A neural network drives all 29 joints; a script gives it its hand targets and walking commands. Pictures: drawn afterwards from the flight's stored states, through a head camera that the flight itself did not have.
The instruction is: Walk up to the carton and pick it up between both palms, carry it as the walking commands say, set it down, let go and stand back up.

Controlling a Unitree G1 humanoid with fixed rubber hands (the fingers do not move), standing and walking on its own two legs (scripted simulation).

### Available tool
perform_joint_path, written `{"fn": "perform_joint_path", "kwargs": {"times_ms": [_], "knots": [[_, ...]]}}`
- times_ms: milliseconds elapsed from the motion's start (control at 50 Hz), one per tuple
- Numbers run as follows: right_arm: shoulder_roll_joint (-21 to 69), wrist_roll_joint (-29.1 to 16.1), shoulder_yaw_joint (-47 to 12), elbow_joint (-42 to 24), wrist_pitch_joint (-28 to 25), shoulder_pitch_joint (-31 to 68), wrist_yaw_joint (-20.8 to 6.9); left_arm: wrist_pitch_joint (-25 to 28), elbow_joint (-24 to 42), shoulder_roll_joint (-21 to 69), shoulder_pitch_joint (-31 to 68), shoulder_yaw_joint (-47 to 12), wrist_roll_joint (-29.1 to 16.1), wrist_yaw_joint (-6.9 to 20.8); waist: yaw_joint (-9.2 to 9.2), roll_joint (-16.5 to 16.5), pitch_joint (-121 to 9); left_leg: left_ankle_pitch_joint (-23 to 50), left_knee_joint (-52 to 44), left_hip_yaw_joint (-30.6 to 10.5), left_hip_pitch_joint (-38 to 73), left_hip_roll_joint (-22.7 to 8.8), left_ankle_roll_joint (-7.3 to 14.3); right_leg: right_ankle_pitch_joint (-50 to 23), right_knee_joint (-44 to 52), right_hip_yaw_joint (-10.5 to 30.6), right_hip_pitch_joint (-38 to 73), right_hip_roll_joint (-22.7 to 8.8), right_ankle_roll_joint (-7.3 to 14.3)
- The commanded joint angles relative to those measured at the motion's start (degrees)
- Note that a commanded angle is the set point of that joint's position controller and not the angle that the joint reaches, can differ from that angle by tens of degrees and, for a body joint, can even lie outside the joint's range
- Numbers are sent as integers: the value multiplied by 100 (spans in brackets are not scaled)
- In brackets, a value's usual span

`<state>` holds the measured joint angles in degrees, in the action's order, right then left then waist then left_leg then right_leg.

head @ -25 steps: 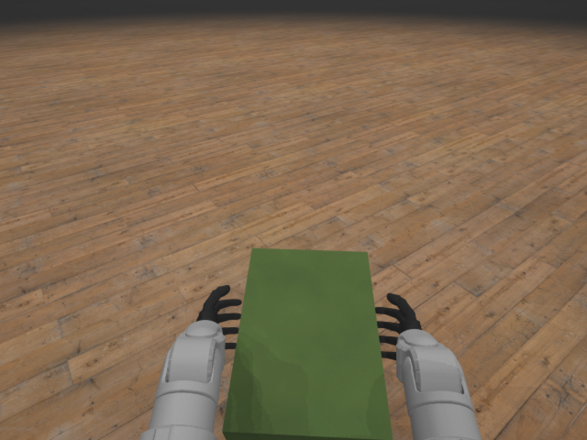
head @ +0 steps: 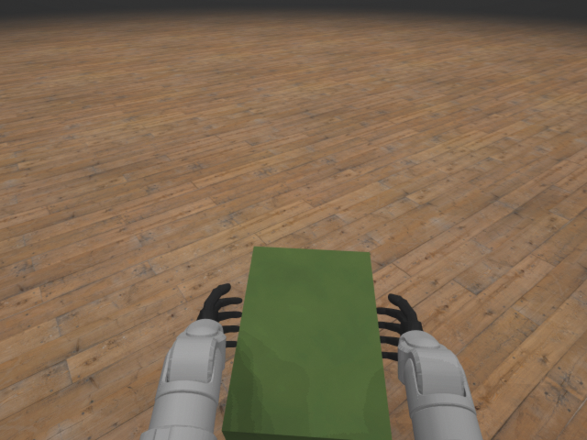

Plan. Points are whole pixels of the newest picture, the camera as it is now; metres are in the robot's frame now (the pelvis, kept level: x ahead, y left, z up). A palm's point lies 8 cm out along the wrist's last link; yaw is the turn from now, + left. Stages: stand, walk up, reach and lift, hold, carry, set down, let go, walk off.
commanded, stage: hold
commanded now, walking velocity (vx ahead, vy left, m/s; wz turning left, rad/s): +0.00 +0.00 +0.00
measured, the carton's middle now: (306, 357) +0.31 +0.00 -0.04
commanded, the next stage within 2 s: carry in 0.46 s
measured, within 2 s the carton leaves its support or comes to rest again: neither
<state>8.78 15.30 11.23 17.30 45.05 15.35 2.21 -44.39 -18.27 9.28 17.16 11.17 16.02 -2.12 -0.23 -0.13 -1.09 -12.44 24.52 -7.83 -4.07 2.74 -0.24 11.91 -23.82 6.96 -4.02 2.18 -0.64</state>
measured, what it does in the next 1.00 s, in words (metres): shifts its weight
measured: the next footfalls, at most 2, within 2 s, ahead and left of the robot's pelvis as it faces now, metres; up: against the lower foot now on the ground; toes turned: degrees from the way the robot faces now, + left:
none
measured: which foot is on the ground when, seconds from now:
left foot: down 0.00-1.00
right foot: down 0.00-1.00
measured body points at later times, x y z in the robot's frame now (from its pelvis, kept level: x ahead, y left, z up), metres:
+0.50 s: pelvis +0.00 +0.00 +0.00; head -0.05 +0.00 +0.44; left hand +0.30 +0.14 +0.04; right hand +0.30 -0.15 +0.04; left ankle +0.02 +0.12 -0.74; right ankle +0.02 -0.13 -0.74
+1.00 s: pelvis +0.09 +0.01 -0.01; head +0.09 +0.01 +0.44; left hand +0.38 +0.17 +0.08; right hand +0.39 -0.11 +0.08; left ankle +0.02 +0.12 -0.74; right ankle +0.05 -0.11 -0.74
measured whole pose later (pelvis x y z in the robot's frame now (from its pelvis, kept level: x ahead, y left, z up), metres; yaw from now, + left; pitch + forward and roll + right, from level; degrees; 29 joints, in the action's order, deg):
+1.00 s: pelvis +0.09 +0.01 -0.01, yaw +5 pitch +6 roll +0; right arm 8.0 5.5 1.9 -18.1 67.7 11.2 14.2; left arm -65.8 16.6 8.4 13.2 1.3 6.0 -13.7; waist 0.0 -0.5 -5.9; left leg -19.8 30.3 2.3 -15.5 -1.3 0.1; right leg 18.2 -32.7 -6.8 -17.1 -2.3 0.3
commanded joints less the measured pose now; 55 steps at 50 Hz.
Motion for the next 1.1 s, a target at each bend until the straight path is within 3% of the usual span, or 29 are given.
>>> {"fn": "perform_joint_path", "kwargs": {"times_ms": [0,420,440,460,480,500,540,560,580,600,620,640,660,680,700,720,760,780,820,840,860,880,920,960,980,1000,1020,1040,1080], "knots": [[5819,-1833,-3127,-642,-386,3336,-1635,274,325,6138,2838,-3065,-1783,1610,3,-26,-1319,823,-401,228,211,196,-36,-633,367,-279,191,255,87],[5816,-1855,-3225,-826,-372,3167,-1582,272,502,6010,2674,-3128,-1796,1609,-23,9,-1304,869,-380,258,183,219,-23,-705,379,-254,211,254,60],[5696,-1702,-3295,-748,-401,3416,-1622,282,603,5909,2968,-3260,-1756,1570,34,100,-869,-274,-255,-280,-975,-915,20,940,-5,-149,-846,-637,179],[5810,-1782,-3485,-984,-384,3396,-1601,260,783,5993,2949,-3288,-1893,1547,-6,64,-976,-1163,-368,-452,-1297,-851,173,1662,32,-37,-774,-553,275],[5865,-1861,-3601,-1115,-361,3459,-1576,227,868,6040,2988,-3349,-1952,1522,-37,40,-1055,-1967,-348,-374,-1625,-723,223,2175,72,-10,-716,-581,363],[5883,-1933,-3685,-1266,-331,3509,-1558,196,989,6066,3030,-3449,-2015,1485,-62,45,-1163,-2243,-211,-244,-1897,-647,228,2409,148,91,-575,-701,457],[5891,-2175,-3967,-1785,-231,3649,-1486,91,1374,6152,3068,-3692,-2241,1356,-109,267,-1495,-1808,494,234,-2167,-395,170,2514,534,549,-237,-1161,690],[5877,-2270,-4083,-1987,-137,3617,-1438,6,1523,6191,2975,-3780,-2298,1281,-113,544,-1691,-1432,1057,643,-2135,-229,133,2603,812,840,-170,-1490,847],[5880,-2362,-4186,-2129,-18,3568,-1386,-97,1636,6230,2840,-3854,-2321,1208,-96,790,-1782,-1143,1317,967,-1981,-169,130,2584,953,947,-294,-1739,975],[5893,-2464,-4271,-2232,107,3542,-1336,-213,1778,6237,2720,-3910,-2308,1139,-66,825,-1788,-1153,1051,979,-1682,-277,205,2523,912,794,-577,-1764,965],[5943,-2596,-4365,-2378,232,3559,-1298,-326,1960,6231,2681,-3933,-2294,1071,-19,781,-1813,-1073,559,1016,-1192,-296,291,2401,665,501,-915,-1613,864],[6020,-2689,-4392,-2505,344,3442,-1225,-445,2248,6255,2771,-4031,-2434,1021,52,413,-1796,-927,113,921,-698,-254,360,1834,121,-100,-1239,-1228,639],[5993,-2735,-4335,-2556,469,3253,-1137,-594,2480,6277,2811,-4150,-2539,973,111,-504,-1771,-484,-396,-98,-116,-921,523,963,-951,-746,-1811,-739,319],[5917,-2745,-4262,-2641,593,3064,-1057,-752,2685,6257,2786,-4257,-2612,940,98,-1336,-1861,1043,-631,-1224,426,-1729,776,860,-1773,-1111,-2487,-323,46],[5920,-2716,-4211,-2721,723,2926,-960,-907,2712,6214,2707,-4324,-2707,906,75,-1213,-1844,2515,-416,-1233,629,-1965,1044,1266,-1562,-1169,-2683,-313,-23],[5969,-2764,-4282,-2991,850,2971,-875,-1038,2881,6255,2629,-4406,-2847,875,53,-907,-1932,3285,-192,-882,643,-1943,1076,1255,-1110,-1211,-2435,-327,-20],[5997,-2785,-4329,-3362,1075,2755,-702,-1274,3099,6285,2325,-4476,-3051,818,-3,-608,-2249,3290,234,-2,188,-1500,770,367,-230,-1267,-1196,-403,64],[5980,-2785,-4329,-3473,1192,2473,-622,-1389,3185,6255,2098,-4473,-3084,760,-4,-401,-2386,2911,556,449,-172,-1184,539,-465,-10,-1074,-518,-600,174],[5915,-2887,-4455,-3898,1443,2251,-500,-1586,3455,6194,1794,-4443,-3098,630,-19,578,-2555,1427,1231,872,-1544,-771,139,-3658,-525,-216,899,-1392,605],[5893,-2943,-4490,-4067,1567,2250,-451,-1687,3583,6194,1747,-4431,-3106,562,-14,801,-2520,610,1179,912,-1950,-732,74,-4561,-627,-113,1181,-1645,746],[5874,-2990,-4500,-4190,1683,2234,-407,-1794,3683,6176,1706,-4397,-3086,499,16,808,-2451,149,738,959,-2004,-703,73,-4972,-725,-233,1183,-1672,762],[5863,-3047,-4504,-4298,1782,2228,-376,-1890,3770,6124,1635,-4353,-3044,440,34,740,-2443,327,322,999,-1728,-703,96,-5032,-828,-444,1031,-1547,657],[5783,-3122,-4426,-4468,1928,2210,-317,-2036,3952,6016,1458,-4294,-3036,340,3,245,-2544,2682,422,876,-831,-883,113,-4386,-1165,-880,375,-1166,360],[5705,-3140,-4297,-4564,2042,2071,-272,-2135,4177,5957,1417,-4281,-3071,260,17,-430,-2656,4950,742,552,176,-1199,214,-2416,-1145,-1209,-637,-754,209],[5708,-3162,-4276,-4617,2092,2026,-253,-2175,4272,5944,1413,-4276,-3081,226,27,-637,-2624,5532,813,470,514,-1290,249,-1586,-884,-1346,-980,-604,166],[5726,-3182,-4273,-4673,2133,2004,-231,-2209,4340,5934,1416,-4268,-3089,199,31,-693,-2571,5719,857,478,643,-1305,243,-1259,-567,-1445,-1062,-532,145],[5732,-3190,-4266,-4723,2167,1994,-206,-2242,4389,5917,1441,-4259,-3102,178,39,-616,-2532,5539,874,538,537,-1263,209,-1447,-340,-1473,-880,-541,149],[5722,-3179,-4248,-4749,2198,1954,-180,-2278,4416,5901,1470,-4249,-3115,167,56,-450,-2522,5053,889,623,239,-1174,167,-2039,-262,-1412,-505,-617,179],[5687,-3147,-4222,-4804,2241,1844,-137,-2335,4425,5907,1492,-4229,-3145,160,72,99,-2577,3338,940,854,-650,-910,65,-4191,-463,-1124,490,-937,322]]}}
